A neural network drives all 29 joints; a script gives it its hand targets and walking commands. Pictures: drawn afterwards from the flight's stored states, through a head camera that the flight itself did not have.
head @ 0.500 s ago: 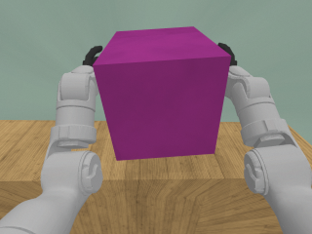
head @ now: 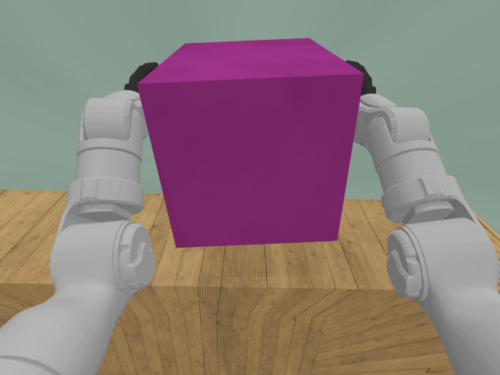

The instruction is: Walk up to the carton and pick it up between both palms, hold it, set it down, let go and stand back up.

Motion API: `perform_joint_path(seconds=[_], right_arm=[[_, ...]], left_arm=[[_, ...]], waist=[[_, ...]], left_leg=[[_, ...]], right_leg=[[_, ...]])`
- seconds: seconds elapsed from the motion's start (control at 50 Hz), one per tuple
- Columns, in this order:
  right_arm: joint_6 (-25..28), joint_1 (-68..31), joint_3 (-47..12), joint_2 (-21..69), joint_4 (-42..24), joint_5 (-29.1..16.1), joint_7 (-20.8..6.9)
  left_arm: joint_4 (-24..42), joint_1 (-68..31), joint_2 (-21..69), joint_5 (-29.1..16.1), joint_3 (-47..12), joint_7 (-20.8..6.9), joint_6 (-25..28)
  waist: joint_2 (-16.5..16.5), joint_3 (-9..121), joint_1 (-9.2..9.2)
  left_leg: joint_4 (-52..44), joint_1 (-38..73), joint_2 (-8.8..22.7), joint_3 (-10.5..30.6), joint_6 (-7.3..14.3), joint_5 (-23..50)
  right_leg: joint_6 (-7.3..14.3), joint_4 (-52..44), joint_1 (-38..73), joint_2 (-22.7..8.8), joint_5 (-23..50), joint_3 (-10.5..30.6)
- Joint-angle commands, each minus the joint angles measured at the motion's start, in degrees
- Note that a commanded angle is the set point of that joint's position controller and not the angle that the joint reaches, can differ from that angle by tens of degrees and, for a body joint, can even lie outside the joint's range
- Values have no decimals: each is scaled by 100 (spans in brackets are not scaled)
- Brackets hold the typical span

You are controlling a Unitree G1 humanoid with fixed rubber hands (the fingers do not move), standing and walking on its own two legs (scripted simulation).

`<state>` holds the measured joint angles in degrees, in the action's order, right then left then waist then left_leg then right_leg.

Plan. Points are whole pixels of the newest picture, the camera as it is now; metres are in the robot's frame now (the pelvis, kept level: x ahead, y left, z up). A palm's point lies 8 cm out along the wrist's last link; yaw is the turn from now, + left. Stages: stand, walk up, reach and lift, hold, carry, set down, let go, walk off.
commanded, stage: hold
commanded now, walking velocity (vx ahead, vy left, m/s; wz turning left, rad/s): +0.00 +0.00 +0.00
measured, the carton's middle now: (251, 129) +0.40 +0.01 +0.30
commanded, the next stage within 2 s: none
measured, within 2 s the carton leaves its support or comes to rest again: neither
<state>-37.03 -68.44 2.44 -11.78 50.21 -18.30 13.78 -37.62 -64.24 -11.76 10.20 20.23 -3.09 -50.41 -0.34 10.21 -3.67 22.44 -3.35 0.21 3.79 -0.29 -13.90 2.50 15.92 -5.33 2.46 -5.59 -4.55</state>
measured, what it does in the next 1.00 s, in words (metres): stands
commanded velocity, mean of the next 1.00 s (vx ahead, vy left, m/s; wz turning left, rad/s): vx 0.00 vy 0.00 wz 0.00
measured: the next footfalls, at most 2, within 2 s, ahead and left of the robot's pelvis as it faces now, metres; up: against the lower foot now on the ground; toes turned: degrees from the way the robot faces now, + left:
none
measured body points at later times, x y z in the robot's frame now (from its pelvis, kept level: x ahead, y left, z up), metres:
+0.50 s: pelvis +0.00 -0.01 +0.00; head -0.10 +0.01 +0.44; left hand +0.39 +0.17 +0.34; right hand +0.38 -0.15 +0.34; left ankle -0.01 +0.12 -0.75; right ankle +0.04 -0.09 -0.75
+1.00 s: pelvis +0.00 +0.00 +0.00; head -0.08 +0.02 +0.44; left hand +0.39 +0.17 +0.32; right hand +0.39 -0.15 +0.33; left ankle -0.01 +0.12 -0.75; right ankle +0.04 -0.09 -0.75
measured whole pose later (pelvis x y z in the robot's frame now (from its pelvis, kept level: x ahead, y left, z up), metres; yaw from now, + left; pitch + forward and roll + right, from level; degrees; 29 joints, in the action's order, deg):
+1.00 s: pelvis +0.00 +0.00 +0.00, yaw +0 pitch -5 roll -1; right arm -36.7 -65.2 1.7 -11.8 45.1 -20.0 14.3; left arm -30.1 -61.0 -10.6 10.5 19.5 -2.7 -51.2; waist -0.2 7.9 -4.5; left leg 23.0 -3.7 0.2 3.9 -0.2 -14.4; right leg 2.2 15.6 -5.3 2.5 -5.7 -4.6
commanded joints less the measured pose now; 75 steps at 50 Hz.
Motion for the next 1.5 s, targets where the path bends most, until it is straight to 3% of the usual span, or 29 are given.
perform_joint_path(seconds=[0.0, 0.02, 0.06, 0.12, 0.14, 0.24, 0.32, 0.34, 0.36, 0.38, 0.42, 0.52, 0.72, 0.92, 1.48], right_arm=[[-32, -4756, -886, 3825, -1580, -1112, -759], [-73, -4664, -815, 3750, -1413, -1076, -753], [-53, -4727, -932, 3837, -1538, -1096, -761], [-3, -4788, -1103, 3969, -1866, -1257, -745], [-13, -4822, -1091, 3973, -1895, -1226, -722], [-80, -4630, -911, 3813, -1730, -1033, -675], [-63, -4819, -1025, 3909, -1969, -1079, -653], [-66, -4771, -985, 3857, -1960, -1128, -661], [-40, -4920, -1093, 3973, -2223, -1151, -656], [-71, -5032, -701, 3679, -1373, -843, -700], [35, -5029, -652, 3804, -1350, -801, -793], [40, -4978, -844, 3771, -1521, -963, -734], [45, -4722, -1087, 3702, -2019, -1169, -665], [56, -4681, -1276, 3806, -2158, -1206, -753], [97, -4882, -980, 3687, -1636, -1076, -878]], left_arm=[[1100, -4522, 3360, -1035, -1540, -901, 532], [1109, -4582, 3357, -1040, -1603, -898, 526], [1078, -4491, 3266, -941, -1444, -906, 489], [1360, -4498, 3235, -991, -1499, -879, 499], [1157, -4404, 3184, -905, -1395, -880, 451], [865, -4166, 3159, -846, -1384, -969, 408], [994, -4276, 3191, -855, -1425, -972, 432], [1148, -4264, 3303, -949, -1565, -960, 437], [1326, -4409, 3237, -1038, -1563, -936, 480], [641, -4729, 2968, -855, -1404, -904, 447], [698, -4739, 3071, -890, -1281, -896, 523], [656, -4470, 3077, -955, -1345, -810, 569], [1369, -4292, 3232, -1014, -1661, -864, 492], [1715, -4264, 3490, -1050, -1887, -699, 422], [1087, -4371, 3439, -993, -1613, -714, 454]], waist=[[412, 1460, -149], [537, 1319, -216], [367, 1357, -56], [364, 1749, 4], [338, 1548, 21], [207, 1155, -112], [323, 1358, -49], [393, 1472, -129], [216, 1713, -69], [264, 647, -123], [207, 1002, 0], [208, 1585, -55], [397, 1790, -173], [430, 1714, -115], [324, 1518, -41]], left_leg=[[-767, -1832, -164, -30, -133, 496], [-738, -1826, -173, -15, -181, 581], [-731, -1830, -206, -58, -114, 618], [-589, -1672, -255, -47, -144, 1004], [-635, -1757, -282, -71, -102, 792], [-730, -1742, -232, -71, -68, 566], [-691, -1806, -250, -85, -77, 573], [-678, -1737, -210, -50, -125, 659], [-617, -1742, -242, -63, -84, 727], [-699, -1734, -222, -48, -52, 275], [-724, -1904, -195, -40, -22, 71], [-611, -1725, -209, -32, -73, 620], [-534, -1456, -216, 7, -212, 1169], [-508, -1353, -185, 1, -238, 1268], [-626, -1557, -132, 4, -178, 848]], right_leg=[[-204, 180, 2223, -10, 656, 605], [-188, 187, 2140, -22, 691, 592], [-243, 204, 2207, -32, 709, 577], [-294, 264, 2375, -57, 1076, 594], [-305, 200, 2320, -83, 895, 598], [-271, 113, 2185, -55, 680, 576], [-280, 162, 2223, -50, 678, 564], [-244, 188, 2248, -26, 767, 562], [-297, 205, 2339, -58, 840, 572], [-247, -67, 1362, -129, 43, 557], [-253, -53, 1593, -172, -377, 599], [-285, 95, 2019, -138, 722, 577], [-282, 187, 2249, -56, 1349, 500], [-286, 203, 2129, 17, 1292, 505], [-223, 105, 1985, -10, 954, 601]])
